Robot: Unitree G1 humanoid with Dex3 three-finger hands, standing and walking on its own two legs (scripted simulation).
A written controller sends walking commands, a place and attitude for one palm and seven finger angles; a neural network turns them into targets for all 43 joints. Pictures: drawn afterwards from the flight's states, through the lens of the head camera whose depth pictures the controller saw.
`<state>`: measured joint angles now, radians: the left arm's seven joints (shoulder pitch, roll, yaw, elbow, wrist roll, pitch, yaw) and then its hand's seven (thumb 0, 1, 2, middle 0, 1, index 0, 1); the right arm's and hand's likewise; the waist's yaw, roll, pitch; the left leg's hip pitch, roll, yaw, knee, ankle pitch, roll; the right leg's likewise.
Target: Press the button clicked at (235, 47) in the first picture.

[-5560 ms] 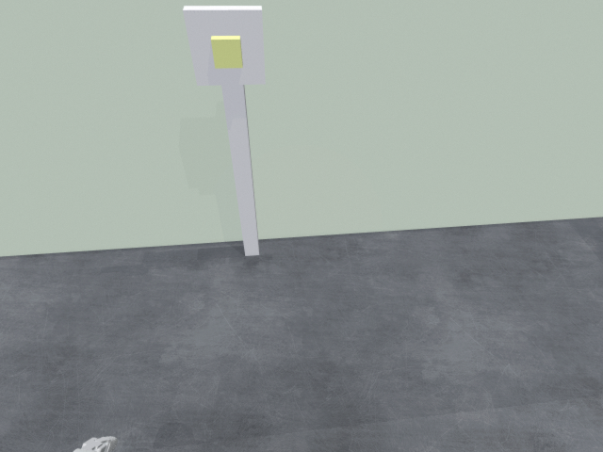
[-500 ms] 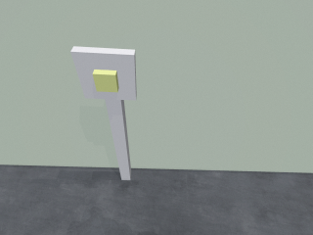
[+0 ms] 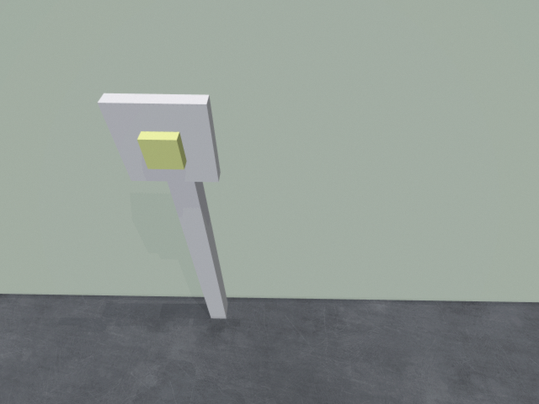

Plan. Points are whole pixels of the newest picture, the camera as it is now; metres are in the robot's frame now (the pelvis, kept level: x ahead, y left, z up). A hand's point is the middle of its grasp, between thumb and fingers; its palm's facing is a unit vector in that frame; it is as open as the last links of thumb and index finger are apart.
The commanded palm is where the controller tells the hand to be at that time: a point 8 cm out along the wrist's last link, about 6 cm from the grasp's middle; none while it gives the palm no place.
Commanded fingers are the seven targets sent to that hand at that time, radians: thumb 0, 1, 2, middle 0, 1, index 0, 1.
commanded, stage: look again from close up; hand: left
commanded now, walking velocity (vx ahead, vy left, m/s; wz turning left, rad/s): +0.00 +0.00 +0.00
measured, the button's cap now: (163, 149) +0.51 +0.23 +0.09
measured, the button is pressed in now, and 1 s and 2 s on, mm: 0 0 0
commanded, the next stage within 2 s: raise the hand and make a fist in 0.58 s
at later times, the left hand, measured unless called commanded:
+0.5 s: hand out of the picture -0.02 +0.21 -0.18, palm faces +0.01 -0.98 -0.20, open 7.4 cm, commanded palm none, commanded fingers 0.00 0.90 0.90 -0.20 -0.30 -0.20 -0.30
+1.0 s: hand (143, 365) +0.17 +0.19 +0.00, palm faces +0.02 -1.00 +0.00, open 6.1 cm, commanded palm +0.10 +0.26 -0.04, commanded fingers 0.00 0.90 0.90 -0.67 -0.81 -0.67 -0.81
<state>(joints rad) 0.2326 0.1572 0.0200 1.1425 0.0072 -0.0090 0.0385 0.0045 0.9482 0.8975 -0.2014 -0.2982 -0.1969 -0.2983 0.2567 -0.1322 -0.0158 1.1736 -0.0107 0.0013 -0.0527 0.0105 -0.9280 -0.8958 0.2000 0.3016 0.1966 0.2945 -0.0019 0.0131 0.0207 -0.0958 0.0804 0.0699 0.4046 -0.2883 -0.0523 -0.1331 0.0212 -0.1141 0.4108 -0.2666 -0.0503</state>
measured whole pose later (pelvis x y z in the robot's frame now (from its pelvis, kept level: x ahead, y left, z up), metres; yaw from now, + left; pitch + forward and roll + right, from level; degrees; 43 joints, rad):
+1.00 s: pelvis -0.04 +0.03 -0.05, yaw -1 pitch +9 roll +1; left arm 0.42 0.14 0.11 0.07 -0.20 -0.51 -0.20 0.01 0.93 0.90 -0.41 -0.53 -0.41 -0.53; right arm 0.17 -0.26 -0.10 0.62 0.01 -0.25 0.00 0.02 -0.92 -0.90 0.20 0.30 0.20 0.29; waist -0.02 -0.04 -0.14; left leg -0.60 0.02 0.08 0.89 -0.46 0.01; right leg -0.64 -0.05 -0.07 0.91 -0.43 -0.02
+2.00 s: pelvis -0.03 +0.04 -0.03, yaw +1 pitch +5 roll -2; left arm 0.38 0.25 0.20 -0.14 -0.27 -0.20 -0.23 0.01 0.90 0.90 -1.30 -1.50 -1.30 -1.50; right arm 0.23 -0.22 0.05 0.54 0.04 -0.25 -0.05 0.01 -0.91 -0.90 0.20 0.30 0.20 0.30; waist 0.03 0.03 -0.09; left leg -0.48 0.02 0.02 0.83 -0.44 0.03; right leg -0.46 -0.04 -0.12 0.76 -0.38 0.00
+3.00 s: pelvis -0.05 +0.02 -0.02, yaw +2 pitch +0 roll -1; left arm 0.09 0.27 0.25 0.09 -0.28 -0.13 -0.27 0.01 0.90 0.90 -1.30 -1.50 -1.30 -1.50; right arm 0.23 -0.25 0.05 0.64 0.05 -0.27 -0.09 0.01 -0.91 -0.90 0.20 0.30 0.20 0.30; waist 0.03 0.04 -0.03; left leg -0.33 0.03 0.02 0.66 -0.34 0.00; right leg -0.33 -0.02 -0.13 0.63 -0.31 -0.03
